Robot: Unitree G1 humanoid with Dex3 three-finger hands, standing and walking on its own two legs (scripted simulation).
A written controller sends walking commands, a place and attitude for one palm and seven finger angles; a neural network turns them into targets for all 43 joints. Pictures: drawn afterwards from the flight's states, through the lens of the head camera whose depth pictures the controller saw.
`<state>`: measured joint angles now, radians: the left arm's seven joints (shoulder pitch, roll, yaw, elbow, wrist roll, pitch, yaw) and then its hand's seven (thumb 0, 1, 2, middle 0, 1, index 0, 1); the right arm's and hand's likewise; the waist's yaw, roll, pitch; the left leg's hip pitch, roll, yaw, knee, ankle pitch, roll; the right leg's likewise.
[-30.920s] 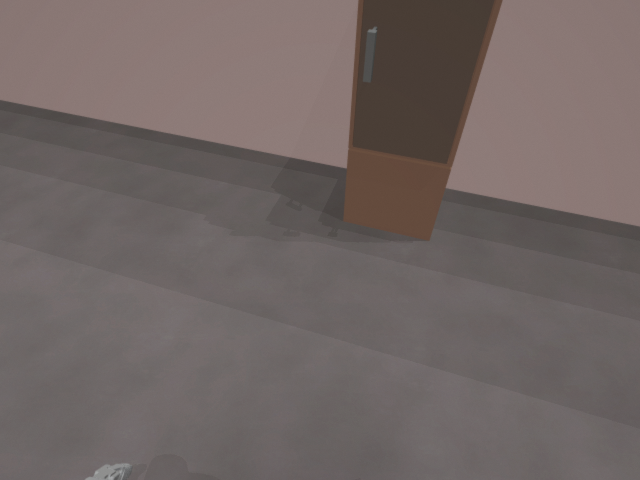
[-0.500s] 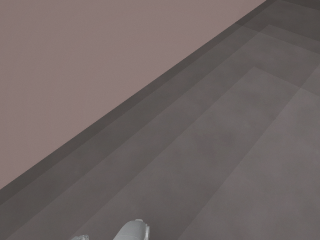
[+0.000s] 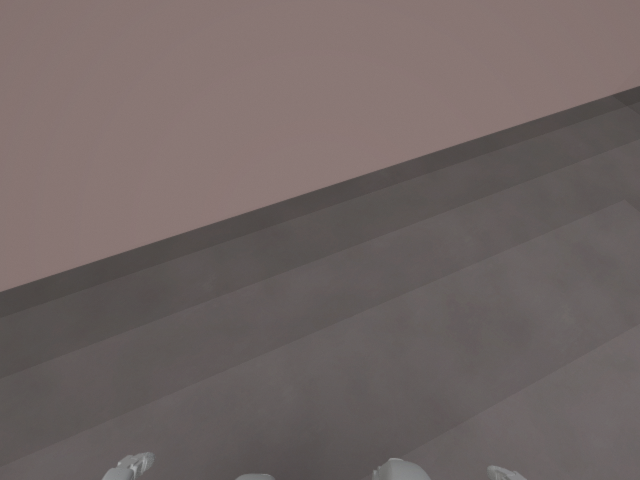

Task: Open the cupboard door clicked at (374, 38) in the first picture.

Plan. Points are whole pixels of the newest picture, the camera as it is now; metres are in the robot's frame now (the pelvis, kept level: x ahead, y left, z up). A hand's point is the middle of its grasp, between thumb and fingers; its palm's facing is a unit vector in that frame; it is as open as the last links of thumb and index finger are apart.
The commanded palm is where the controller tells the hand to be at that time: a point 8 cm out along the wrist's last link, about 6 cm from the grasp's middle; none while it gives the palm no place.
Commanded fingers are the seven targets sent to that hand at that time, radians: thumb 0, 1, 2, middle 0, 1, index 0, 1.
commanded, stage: turn to face it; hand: left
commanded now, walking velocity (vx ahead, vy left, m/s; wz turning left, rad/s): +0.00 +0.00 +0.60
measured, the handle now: out of the picture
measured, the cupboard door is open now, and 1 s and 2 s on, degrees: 53 53 53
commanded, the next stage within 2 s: none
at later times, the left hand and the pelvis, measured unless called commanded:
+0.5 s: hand out of the picture +0.00 +0.18 -0.19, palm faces +0.34 -0.92 -0.20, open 7.4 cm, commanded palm none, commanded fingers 0.00 0.90 0.90 -0.20 -0.30 -0.20 -0.30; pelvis +0.01 -0.02 -0.02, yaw +20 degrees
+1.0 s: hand out of the picture +0.01 +0.17 -0.14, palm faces +0.54 -0.79 -0.30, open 7.4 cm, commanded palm none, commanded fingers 0.00 0.90 0.90 -0.20 -0.30 -0.20 -0.30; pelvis +0.03 -0.06 +0.00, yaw +36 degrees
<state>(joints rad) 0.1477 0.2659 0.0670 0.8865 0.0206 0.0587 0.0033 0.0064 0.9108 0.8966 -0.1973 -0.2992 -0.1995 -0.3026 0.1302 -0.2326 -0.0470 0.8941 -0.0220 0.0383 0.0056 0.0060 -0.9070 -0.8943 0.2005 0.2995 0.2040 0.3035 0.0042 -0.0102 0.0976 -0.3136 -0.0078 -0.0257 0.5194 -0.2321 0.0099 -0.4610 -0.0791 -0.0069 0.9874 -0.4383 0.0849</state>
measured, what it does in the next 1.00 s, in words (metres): steps on the spot, turning left: right foot, then left foot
